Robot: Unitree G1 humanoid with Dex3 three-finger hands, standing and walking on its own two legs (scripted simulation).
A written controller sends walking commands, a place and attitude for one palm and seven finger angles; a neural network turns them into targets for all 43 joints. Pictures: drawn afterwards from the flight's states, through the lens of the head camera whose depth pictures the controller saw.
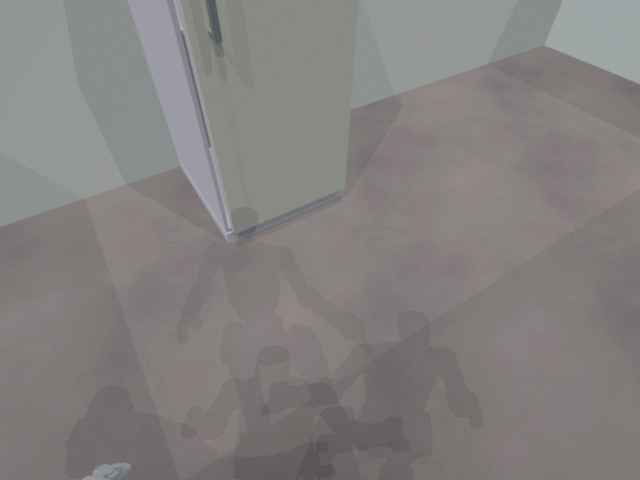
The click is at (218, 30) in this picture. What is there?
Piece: fridge door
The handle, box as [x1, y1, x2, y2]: [206, 0, 222, 42]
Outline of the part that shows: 206,0 211,27 208,30 208,33 215,42 222,41 215,1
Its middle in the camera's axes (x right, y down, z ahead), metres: -0.28 -0.65 +0.86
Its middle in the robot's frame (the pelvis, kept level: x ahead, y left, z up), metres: +1.10 +0.33 +0.26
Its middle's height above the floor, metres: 1.03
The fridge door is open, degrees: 0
